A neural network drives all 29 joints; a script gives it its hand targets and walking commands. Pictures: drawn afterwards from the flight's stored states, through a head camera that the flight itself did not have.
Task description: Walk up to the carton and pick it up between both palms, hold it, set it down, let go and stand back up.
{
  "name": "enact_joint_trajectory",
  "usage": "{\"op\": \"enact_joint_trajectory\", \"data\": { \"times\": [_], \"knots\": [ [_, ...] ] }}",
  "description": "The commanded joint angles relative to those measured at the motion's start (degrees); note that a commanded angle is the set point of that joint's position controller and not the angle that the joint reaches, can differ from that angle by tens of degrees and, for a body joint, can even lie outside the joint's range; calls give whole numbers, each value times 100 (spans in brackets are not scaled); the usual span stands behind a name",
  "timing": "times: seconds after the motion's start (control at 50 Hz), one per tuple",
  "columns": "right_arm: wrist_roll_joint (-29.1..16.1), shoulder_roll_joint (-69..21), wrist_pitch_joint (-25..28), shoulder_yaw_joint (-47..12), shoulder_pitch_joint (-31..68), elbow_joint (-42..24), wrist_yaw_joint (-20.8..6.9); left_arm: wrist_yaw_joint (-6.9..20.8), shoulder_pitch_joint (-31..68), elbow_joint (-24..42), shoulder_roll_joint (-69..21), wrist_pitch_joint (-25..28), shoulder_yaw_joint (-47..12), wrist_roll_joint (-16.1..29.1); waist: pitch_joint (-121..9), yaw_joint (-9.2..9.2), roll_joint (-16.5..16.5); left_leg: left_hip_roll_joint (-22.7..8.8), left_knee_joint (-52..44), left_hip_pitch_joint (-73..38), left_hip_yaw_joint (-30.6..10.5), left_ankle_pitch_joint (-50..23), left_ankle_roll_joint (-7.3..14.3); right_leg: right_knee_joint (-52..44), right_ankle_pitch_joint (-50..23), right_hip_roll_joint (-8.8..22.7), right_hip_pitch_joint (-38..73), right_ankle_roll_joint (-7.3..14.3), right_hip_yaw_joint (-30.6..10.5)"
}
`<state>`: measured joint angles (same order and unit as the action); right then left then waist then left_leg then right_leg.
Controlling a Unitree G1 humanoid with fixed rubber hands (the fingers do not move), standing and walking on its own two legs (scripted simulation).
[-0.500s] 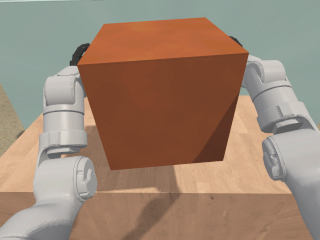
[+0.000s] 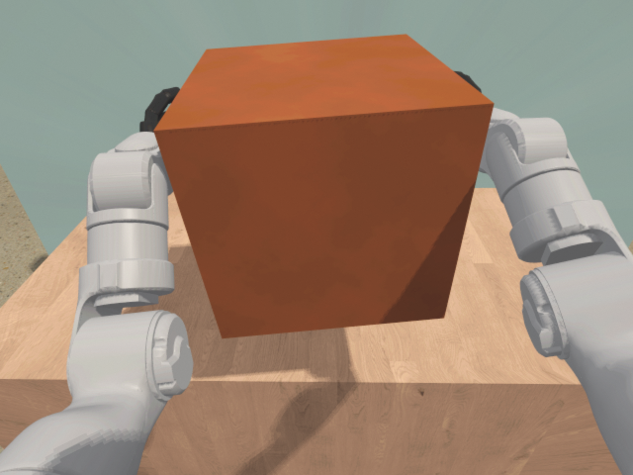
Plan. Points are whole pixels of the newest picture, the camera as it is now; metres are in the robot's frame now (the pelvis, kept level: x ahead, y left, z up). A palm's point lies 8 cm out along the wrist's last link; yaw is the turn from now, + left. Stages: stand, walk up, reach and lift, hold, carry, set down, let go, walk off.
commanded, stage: hold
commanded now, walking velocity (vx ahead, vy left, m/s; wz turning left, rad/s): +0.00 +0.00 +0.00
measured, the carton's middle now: (319, 177) +0.38 -0.01 +0.25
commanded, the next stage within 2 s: none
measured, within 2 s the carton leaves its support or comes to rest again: neither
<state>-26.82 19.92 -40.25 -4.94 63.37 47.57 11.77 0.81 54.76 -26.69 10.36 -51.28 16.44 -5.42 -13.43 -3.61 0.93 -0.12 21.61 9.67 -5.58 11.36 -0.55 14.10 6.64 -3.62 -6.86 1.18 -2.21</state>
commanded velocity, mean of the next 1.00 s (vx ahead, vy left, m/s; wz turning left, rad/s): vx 0.00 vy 0.00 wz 0.00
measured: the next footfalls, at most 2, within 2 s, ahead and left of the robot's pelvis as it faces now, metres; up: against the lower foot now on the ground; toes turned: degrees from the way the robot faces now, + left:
none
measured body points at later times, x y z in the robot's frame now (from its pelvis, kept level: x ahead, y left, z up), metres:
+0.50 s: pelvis +0.00 +0.00 +0.00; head -0.10 +0.00 +0.44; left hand +0.38 +0.17 +0.32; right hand +0.38 -0.19 +0.32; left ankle +0.00 +0.12 -0.75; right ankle +0.01 -0.11 -0.75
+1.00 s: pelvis +0.00 +0.00 +0.00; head -0.10 +0.01 +0.44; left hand +0.38 +0.17 +0.31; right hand +0.38 -0.19 +0.32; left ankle +0.00 +0.12 -0.75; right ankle +0.01 -0.11 -0.75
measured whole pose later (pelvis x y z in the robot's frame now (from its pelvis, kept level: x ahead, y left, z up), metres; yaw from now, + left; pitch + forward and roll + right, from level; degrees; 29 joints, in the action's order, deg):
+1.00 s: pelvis +0.00 +0.00 +0.00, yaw +0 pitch +0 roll -2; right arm -26.7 19.9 -40.2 -4.3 64.2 48.3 11.7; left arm 0.6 56.5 -28.0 10.8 -51.0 16.6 -5.4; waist -14.0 -3.6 0.9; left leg 0.0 21.6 10.2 -5.8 11.2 -0.6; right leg 14.3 6.7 -3.7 -7.3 1.2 -2.4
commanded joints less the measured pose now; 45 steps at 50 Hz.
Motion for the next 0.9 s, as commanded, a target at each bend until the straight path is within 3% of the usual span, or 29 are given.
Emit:
{"op": "enact_joint_trajectory", "data": {
  "times": [0.0,0.06,0.22,0.4,0.46,0.54,0.58,0.68,0.82,0.88],
  "knots": [
    [-1201,-3998,135,-757,4482,-2357,-909,794,4703,1608,-3407,585,-1995,1149,-2155,-69,213,130,-117,-175,82,-1663,-202,229,-1598,-115,1317,-192,-101],
    [-1157,-4058,150,-730,4493,-2367,-936,755,4858,1778,-3407,589,-2135,1204,-2221,-90,261,123,-125,-187,88,-1592,-221,212,-1523,-99,1255,-173,-96],
    [-1081,-4159,143,-713,4680,-2245,-975,761,4912,1352,-3270,607,-1934,1168,-2000,38,49,154,-236,112,118,-1049,-123,163,-1091,-54,1178,-213,-133],
    [-1012,-3975,131,-603,4657,-2057,-869,906,4658,841,-3201,552,-1647,960,-1758,5,-46,141,-286,167,179,-903,-75,106,-1053,-30,1288,-224,-105],
    [-1047,-3973,139,-597,4646,-2146,-837,899,4646,939,-3188,569,-1673,981,-1840,-29,-5,142,-288,124,167,-978,-91,99,-1113,-44,1255,-233,-137],
    [-1057,-4129,140,-642,4722,-2166,-852,895,4778,966,-3167,617,-1709,1020,-1919,55,-93,159,-266,151,160,-913,-72,111,-1065,-4,1245,-247,-167],
    [-1065,-4149,151,-639,4796,-2223,-863,856,4901,1083,-3249,636,-1832,1080,-2049,20,83,162,-219,82,136,-969,-93,122,-1104,-15,1260,-240,-164],
    [-1087,-4076,129,-630,4678,-2105,-857,827,4851,1057,-3230,627,-1783,1078,-1872,-5,-22,159,-215,114,110,-992,-86,125,-1101,-43,1150,-247,-170],
    [-1073,-3982,152,-542,4655,-2092,-886,821,4851,1108,-3343,633,-1885,1112,-1838,-78,201,123,-243,85,85,-986,-139,121,-1045,-46,1106,-206,-114],
    [-1086,-3962,131,-591,4642,-2072,-904,821,4772,1091,-3275,610,-1832,1084,-1891,-59,119,130,-236,63,102,-1100,-151,144,-1109,-60,1129,-191,-125]
  ]
}}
